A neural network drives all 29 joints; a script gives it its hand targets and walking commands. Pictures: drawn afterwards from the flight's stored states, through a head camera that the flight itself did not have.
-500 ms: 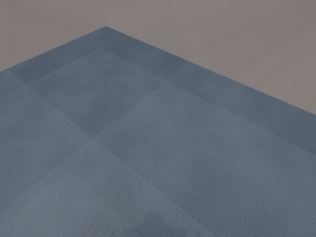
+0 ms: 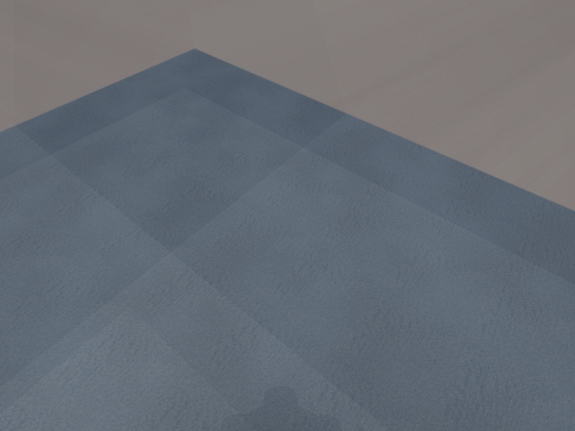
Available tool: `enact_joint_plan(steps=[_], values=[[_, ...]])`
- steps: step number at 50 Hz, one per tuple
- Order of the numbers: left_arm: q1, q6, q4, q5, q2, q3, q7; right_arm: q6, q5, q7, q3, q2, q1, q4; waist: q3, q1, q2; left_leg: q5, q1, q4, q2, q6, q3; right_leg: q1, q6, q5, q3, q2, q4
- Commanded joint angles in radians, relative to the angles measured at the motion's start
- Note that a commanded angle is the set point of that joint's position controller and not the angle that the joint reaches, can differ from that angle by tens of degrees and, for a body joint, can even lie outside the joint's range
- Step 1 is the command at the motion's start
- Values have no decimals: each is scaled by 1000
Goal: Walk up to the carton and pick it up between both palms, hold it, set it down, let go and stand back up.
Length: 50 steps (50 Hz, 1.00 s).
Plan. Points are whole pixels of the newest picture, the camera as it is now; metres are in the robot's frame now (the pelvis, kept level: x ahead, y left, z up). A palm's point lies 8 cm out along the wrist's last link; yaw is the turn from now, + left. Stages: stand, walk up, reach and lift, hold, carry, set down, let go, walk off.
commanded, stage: stand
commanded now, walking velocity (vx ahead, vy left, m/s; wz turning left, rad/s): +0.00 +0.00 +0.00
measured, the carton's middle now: out of the picture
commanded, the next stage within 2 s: none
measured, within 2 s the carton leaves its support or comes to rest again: neither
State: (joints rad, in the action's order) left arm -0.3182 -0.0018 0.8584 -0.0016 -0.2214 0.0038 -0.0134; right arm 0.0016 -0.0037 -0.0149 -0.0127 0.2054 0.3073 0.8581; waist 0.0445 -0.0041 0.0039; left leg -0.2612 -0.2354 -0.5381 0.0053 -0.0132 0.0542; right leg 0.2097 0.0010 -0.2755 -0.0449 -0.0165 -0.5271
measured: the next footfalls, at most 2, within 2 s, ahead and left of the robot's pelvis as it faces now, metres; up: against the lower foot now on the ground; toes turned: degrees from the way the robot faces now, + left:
none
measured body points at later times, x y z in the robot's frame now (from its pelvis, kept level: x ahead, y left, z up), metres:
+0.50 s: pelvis +0.00 +0.00 +0.00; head +0.01 +0.00 +0.45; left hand +0.03 +0.25 -0.14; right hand +0.04 -0.24 -0.14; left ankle +0.02 +0.13 -0.73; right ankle +0.01 -0.12 -0.73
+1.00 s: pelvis +0.01 +0.00 +0.00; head +0.01 +0.00 +0.45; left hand +0.02 +0.24 -0.15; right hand +0.03 -0.24 -0.15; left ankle +0.02 +0.13 -0.73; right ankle +0.01 -0.12 -0.73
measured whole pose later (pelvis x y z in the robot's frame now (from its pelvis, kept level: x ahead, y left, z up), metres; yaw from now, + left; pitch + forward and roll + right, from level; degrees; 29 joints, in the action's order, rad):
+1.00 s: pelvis +0.01 +0.00 +0.00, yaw +0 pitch -2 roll +0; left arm -0.32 0.00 0.99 0.00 -0.19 0.00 -0.03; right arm 0.00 0.00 -0.03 -0.01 0.18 0.30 0.99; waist 0.04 -0.01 0.00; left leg -0.24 -0.20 -0.48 0.00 -0.01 0.06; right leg 0.17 0.00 -0.26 -0.04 -0.02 -0.47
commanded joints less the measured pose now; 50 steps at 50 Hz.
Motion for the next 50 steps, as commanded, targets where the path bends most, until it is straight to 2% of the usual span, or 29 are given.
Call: enact_joint_plan(steps=[1,50], values=[[-34,23,-65,0,-148,-42,-9,-25,0,-10,-35,150,26,-67,9,0,5,83,-30,130,-76,30,83,16,-27,47,107,-83,138],[-61,18,87,3,-105,-33,-25,-22,3,-28,-21,112,47,91,37,-1,3,112,-9,171,-82,20,72,-15,-17,84,100,-85,177]])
